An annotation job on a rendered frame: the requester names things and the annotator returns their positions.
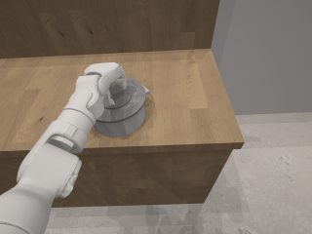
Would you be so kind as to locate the robot left upper arm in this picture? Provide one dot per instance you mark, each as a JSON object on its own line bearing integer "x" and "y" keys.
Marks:
{"x": 26, "y": 208}

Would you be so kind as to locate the left robot hand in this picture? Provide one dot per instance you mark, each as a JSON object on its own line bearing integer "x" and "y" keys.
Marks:
{"x": 114, "y": 72}

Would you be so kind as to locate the pot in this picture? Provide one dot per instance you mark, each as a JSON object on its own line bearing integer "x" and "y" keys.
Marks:
{"x": 123, "y": 128}

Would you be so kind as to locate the knob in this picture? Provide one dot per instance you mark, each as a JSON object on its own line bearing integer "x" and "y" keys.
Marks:
{"x": 115, "y": 90}

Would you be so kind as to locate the table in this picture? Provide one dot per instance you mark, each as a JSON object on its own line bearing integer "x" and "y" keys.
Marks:
{"x": 189, "y": 129}

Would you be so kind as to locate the lid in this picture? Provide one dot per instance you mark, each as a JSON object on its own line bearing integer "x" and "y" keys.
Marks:
{"x": 126, "y": 105}

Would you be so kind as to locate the left robot forearm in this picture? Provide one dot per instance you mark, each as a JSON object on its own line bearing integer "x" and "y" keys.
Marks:
{"x": 70, "y": 131}

